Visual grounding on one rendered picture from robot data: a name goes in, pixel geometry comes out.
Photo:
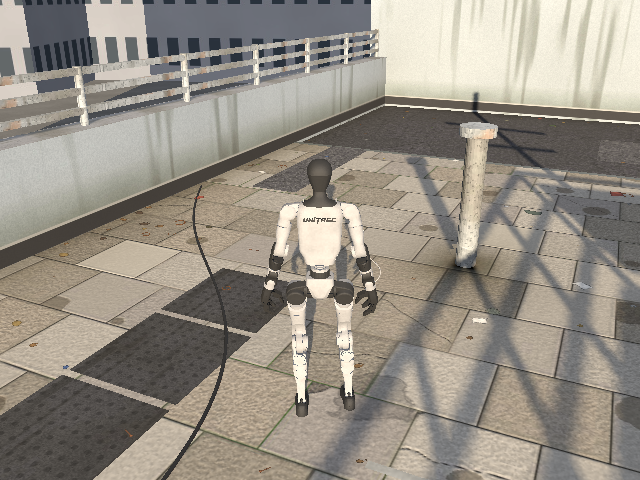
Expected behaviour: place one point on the right robot upper arm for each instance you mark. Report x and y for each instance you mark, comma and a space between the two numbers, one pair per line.
351, 212

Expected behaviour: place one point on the left robot forearm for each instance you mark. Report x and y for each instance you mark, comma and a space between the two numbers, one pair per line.
273, 270

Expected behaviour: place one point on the right robot forearm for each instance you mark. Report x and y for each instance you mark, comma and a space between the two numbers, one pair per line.
365, 269

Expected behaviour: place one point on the left robot upper arm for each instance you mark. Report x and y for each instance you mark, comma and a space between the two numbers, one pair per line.
288, 212

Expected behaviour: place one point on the left robot hand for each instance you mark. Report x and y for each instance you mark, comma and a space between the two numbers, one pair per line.
266, 300

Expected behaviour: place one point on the left robot foot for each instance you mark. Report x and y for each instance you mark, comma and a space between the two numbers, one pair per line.
302, 408

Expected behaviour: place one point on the right robot thigh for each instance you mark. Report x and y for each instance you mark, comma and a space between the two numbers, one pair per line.
343, 299

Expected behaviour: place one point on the right robot hand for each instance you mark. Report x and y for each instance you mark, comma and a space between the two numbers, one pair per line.
372, 300

